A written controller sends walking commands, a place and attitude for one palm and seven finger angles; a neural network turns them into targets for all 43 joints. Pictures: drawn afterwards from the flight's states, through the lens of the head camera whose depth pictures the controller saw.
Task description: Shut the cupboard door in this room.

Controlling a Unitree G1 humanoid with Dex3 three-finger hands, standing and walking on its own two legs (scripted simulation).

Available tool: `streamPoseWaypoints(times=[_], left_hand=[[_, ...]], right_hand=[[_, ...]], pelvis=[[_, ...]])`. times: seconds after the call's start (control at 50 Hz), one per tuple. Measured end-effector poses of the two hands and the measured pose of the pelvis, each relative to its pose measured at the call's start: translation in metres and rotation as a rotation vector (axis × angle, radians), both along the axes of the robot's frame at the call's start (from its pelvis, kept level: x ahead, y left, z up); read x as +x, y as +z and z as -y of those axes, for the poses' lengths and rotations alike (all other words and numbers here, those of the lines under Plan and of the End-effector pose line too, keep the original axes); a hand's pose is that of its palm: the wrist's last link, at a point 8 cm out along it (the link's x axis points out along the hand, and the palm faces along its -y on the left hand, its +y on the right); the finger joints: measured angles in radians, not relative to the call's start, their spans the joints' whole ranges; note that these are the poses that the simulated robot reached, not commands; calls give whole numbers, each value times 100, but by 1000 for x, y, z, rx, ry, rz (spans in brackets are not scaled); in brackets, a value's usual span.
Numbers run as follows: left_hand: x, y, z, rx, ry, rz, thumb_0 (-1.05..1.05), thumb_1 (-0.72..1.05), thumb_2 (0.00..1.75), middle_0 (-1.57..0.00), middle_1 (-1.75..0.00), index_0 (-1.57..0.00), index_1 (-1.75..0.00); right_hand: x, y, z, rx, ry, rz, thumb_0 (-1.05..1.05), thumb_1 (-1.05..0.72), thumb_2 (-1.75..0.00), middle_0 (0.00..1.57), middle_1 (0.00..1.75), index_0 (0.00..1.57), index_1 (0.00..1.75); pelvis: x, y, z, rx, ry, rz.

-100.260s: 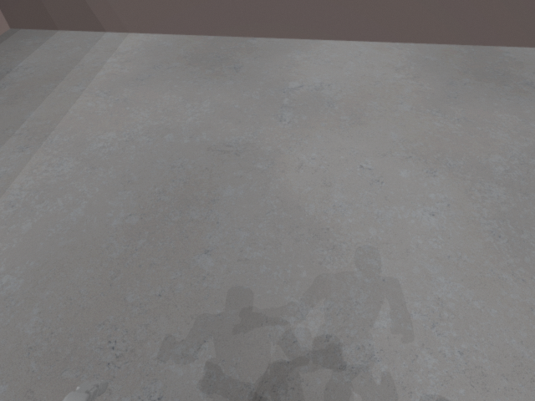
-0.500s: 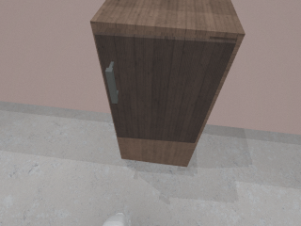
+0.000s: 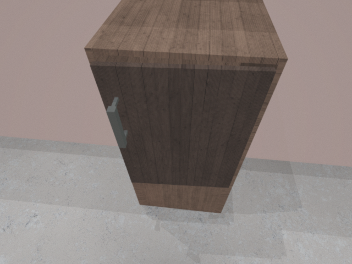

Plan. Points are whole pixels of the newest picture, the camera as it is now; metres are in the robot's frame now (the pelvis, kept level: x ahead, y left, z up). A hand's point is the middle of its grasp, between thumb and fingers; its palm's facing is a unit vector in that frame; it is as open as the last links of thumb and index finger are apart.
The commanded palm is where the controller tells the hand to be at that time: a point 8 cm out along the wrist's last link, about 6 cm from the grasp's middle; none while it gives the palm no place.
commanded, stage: come to a stop and stand still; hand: left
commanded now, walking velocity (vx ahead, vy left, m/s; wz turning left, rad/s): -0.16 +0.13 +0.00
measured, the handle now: (119, 123) +0.47 +0.19 +0.03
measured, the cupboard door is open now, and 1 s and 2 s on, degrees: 3 3 3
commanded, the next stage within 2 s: look again from close up in 0.58 s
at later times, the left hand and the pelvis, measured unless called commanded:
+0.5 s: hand out of the picture +0.05 +0.20 -0.16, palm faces +0.01 -0.96 -0.28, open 7.4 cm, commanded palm none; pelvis +0.00 +0.01 +0.00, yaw +0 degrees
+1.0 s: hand out of the picture +0.05 +0.17 -0.16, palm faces +0.00 -0.97 -0.22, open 7.3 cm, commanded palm none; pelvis +0.02 -0.01 +0.01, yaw +0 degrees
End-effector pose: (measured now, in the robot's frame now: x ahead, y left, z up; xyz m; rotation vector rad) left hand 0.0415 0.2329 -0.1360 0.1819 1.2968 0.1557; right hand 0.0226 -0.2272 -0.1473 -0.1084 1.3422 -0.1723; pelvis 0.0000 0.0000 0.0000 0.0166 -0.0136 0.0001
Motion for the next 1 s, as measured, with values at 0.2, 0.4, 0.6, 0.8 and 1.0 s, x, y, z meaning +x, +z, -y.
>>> streamPoseWaypoints(times=[0.2,0.4,0.6,0.8,1.0], left_hand=[[31,-6,-6,-13,13,42,1,92,90,-20,-29,-20,-30],[12,0,-11,35,-12,44,1,91,90,-20,-29,-20,-30],[-1,16,-15,69,-13,47,1,91,90,-20,-29,-20,-30],[-6,10,3,25,-13,-8,1,91,90,-20,-29,-20,-30],[3,4,14,1,-6,-40,1,92,90,-20,-29,-20,-30]], right_hand=[[6,9,9,-66,19,-32,0,-91,-90,20,30,20,30],[32,3,7,-26,36,99,1,-91,-90,20,30,20,30],[40,0,-6,28,65,170,0,-94,-90,20,30,20,30],[8,2,6,13,63,35,0,-92,-90,20,30,20,30],[-6,5,9,6,42,-53,1,-91,-90,20,30,20,30]], pelvis=[[7,-1,-7,-3,5,3],[2,-5,-4,-4,0,11],[3,-1,-4,9,-5,14],[10,4,5,9,-5,-6],[23,6,13,4,-3,-8]])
